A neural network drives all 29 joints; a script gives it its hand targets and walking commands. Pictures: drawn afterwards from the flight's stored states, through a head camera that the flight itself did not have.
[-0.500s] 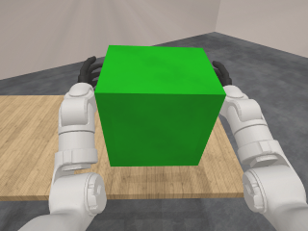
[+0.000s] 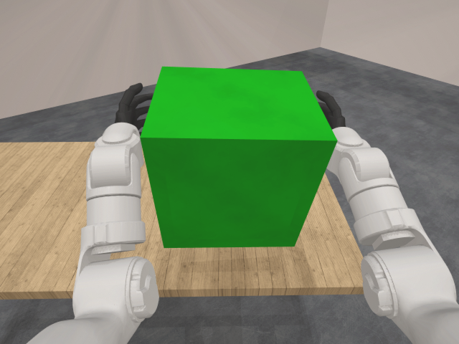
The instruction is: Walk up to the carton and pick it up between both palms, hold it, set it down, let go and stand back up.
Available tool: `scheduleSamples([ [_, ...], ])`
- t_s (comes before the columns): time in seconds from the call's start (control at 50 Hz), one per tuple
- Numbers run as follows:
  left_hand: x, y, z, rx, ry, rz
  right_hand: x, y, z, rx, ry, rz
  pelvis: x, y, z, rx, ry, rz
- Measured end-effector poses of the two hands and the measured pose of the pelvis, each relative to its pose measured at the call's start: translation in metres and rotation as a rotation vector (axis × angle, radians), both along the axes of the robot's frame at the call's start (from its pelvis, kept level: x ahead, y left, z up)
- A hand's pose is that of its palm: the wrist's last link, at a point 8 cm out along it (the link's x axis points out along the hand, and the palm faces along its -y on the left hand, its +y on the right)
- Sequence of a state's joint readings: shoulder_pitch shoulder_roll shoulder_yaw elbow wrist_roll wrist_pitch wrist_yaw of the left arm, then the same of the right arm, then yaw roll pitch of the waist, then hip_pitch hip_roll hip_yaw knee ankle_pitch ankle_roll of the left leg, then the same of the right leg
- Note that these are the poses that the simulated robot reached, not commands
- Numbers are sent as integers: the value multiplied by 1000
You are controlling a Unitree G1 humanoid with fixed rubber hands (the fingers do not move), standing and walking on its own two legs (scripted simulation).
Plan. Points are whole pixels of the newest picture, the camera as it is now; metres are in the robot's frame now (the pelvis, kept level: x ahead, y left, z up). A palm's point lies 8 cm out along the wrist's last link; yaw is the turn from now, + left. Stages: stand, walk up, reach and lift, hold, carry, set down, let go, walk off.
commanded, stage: set down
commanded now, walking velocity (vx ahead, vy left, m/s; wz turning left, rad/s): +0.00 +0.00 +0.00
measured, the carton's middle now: (231, 161) +0.38 +0.01 +0.17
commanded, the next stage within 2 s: none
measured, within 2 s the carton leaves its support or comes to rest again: neither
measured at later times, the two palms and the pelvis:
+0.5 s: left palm (137, 118) +0.39 +0.17 +0.26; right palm (330, 127) +0.41 -0.17 +0.22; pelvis +0.01 -0.01 +0.00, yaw +0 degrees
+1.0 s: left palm (139, 137) +0.39 +0.17 +0.22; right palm (322, 139) +0.42 -0.16 +0.19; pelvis +0.02 +0.00 +0.00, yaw +0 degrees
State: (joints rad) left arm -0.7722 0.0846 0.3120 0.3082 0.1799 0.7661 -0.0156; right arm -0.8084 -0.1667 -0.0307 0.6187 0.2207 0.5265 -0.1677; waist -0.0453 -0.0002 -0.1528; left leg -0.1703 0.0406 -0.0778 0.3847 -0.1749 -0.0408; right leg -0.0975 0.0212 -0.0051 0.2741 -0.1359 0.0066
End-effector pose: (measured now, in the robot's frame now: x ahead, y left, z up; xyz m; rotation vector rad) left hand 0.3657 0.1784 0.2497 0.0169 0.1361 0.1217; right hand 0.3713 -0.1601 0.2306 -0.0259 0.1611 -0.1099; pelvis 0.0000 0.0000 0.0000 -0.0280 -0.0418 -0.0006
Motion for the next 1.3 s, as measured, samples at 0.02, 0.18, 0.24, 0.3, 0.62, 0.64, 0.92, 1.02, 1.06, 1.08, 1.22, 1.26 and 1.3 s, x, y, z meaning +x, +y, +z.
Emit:
scheduleSamples([
  [0.02, 0, 0, 1, 0, -2, 1, 0, 0, 0, 3, -2, 0, 0, 0, 0, 0, 0, 0],
  [0.18, 1, -1, 15, 10, -79, -3, 2, -1, 11, 17, -78, -4, 0, 0, 0, 0, 0, 0],
  [0.24, 3, -1, 25, 29, -127, -4, 6, -2, 19, 31, -126, 2, 1, 0, 0, 0, 1, 0],
  [0.3, 6, -1, 28, 53, -140, -3, 11, -2, 21, 40, -142, 14, 3, -1, 0, 1, -4, 1],
  [0.62, 34, -5, -6, 57, -89, 27, 47, -5, -14, 27, -112, 35, 24, -6, 1, 8, -5, 4],
  [0.64, 34, -3, -8, 56, -87, 32, 49, -3, -15, 21, -110, 40, 25, -5, 1, 8, -6, 5],
  [0.92, 27, -3, -25, 33, -61, 54, 47, -2, -34, 9, -85, 58, 27, -5, 1, 7, -17, 7],
  [1.02, 25, -6, -29, 25, -56, 56, 45, -6, -40, 26, -79, 60, 24, -5, 1, 7, -21, 7],
  [1.06, 24, -8, -30, 20, -54, 58, 44, -7, -43, 36, -76, 61, 24, -5, 1, 7, -22, 7],
  [1.08, 24, -9, -30, 18, -52, 60, 44, -8, -44, 41, -74, 62, 23, -5, 1, 7, -22, 7],
  [1.22, 23, -8, -36, 7, -39, 78, 47, -7, -51, 63, -58, 77, 24, -5, 1, 7, -22, 7],
  [1.26, 22, -6, -37, 5, -35, 86, 48, -5, -53, 67, -53, 84, 24, -5, 1, 7, -22, 7],
  [1.3, 21, -5, -40, 3, -28, 94, 49, -3, -56, 70, -46, 92, 24, -5, 1, 7, -22, 7],
])
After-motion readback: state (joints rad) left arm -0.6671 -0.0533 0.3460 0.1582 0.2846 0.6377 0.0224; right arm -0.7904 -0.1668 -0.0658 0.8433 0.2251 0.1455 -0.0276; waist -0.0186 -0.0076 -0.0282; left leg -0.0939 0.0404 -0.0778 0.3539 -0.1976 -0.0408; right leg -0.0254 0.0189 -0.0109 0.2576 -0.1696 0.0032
